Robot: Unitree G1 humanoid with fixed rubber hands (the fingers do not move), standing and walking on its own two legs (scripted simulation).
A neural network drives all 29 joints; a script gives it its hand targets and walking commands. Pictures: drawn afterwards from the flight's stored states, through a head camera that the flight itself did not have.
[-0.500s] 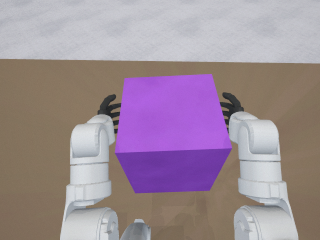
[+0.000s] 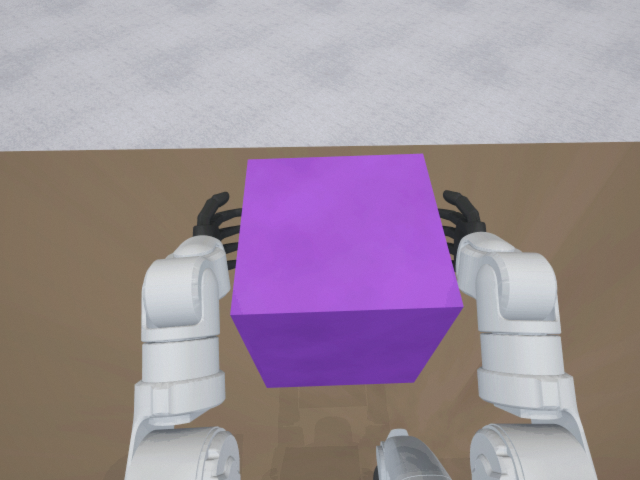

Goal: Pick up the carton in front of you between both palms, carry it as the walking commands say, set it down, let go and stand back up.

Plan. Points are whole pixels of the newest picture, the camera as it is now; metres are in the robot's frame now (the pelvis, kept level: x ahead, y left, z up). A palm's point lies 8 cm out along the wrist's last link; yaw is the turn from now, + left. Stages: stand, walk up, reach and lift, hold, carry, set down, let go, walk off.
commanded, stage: carry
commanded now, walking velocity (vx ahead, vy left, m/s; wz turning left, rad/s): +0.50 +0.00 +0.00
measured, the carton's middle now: (338, 280) +0.36 -0.02 +0.03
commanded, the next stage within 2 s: none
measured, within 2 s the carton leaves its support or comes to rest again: neither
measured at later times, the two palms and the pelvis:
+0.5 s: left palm (232, 113) +0.65 +0.13 +0.08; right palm (410, 103) +0.67 -0.17 +0.08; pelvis +0.30 -0.04 -0.02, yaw +1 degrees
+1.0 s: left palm (240, 41) +0.97 +0.14 +0.04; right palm (376, 40) +0.95 -0.16 +0.05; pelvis +0.60 +0.01 -0.05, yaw +0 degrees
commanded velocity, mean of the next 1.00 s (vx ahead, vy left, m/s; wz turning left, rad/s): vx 0.50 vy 0.00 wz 0.00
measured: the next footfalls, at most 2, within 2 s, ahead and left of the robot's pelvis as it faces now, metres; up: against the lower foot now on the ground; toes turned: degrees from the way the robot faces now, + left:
right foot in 0.18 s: +0.29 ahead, -0.09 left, -0.03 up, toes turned -3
left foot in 0.70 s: +0.60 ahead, +0.05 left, -0.05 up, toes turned +4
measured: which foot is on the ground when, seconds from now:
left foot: down 0.00-0.18, up 0.20-0.68, down 0.70-1.00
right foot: up 0.00-0.16, down 0.18-0.68, up 0.70-1.00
